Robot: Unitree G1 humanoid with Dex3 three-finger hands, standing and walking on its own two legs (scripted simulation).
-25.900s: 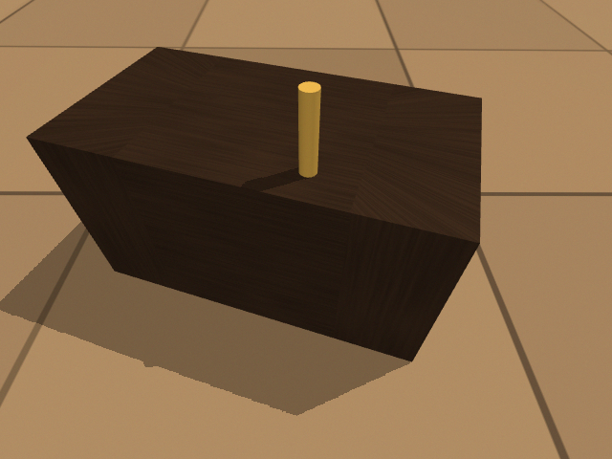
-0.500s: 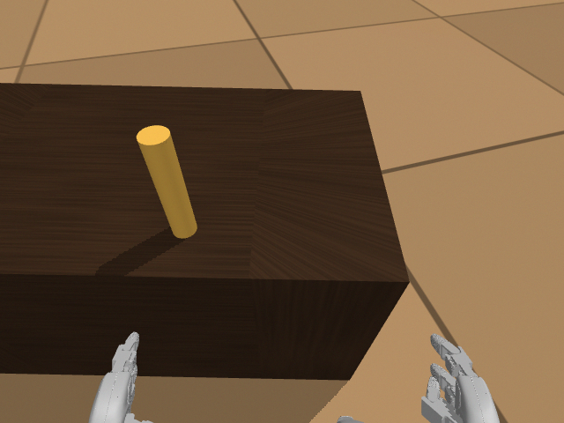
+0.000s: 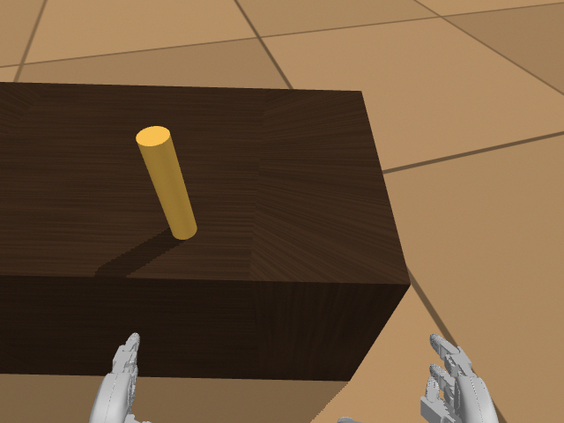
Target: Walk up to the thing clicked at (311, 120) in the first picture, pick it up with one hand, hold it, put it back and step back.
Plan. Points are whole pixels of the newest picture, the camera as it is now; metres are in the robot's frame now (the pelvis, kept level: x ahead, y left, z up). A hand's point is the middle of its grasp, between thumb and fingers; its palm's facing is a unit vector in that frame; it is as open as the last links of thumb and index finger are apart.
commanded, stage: home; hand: left
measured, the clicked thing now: (171, 189) +0.48 +0.21 +0.05
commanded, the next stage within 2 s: stand in 0.66 s
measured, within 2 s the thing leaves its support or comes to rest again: neither
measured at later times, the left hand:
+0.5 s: hand (152, 419) +0.16 +0.19 -0.06, palm faces +0.01 -0.94 -0.34, open 17.6 cm
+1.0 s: hand out of the picture +0.06 +0.25 -0.11, palm faces -0.02 -0.94 -0.34, open 14.9 cm
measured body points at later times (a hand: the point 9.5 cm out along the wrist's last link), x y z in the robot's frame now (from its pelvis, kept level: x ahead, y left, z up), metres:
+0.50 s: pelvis -0.01 +0.00 +0.00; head +0.01 +0.00 +0.45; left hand +0.15 +0.24 -0.04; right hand +0.14 -0.25 -0.08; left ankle -0.01 +0.13 -0.68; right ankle +0.02 -0.14 -0.68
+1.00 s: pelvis -0.01 +0.00 +0.04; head +0.00 +0.01 +0.49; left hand +0.06 +0.30 -0.09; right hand +0.06 -0.29 -0.09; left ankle -0.01 +0.13 -0.68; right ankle +0.02 -0.14 -0.68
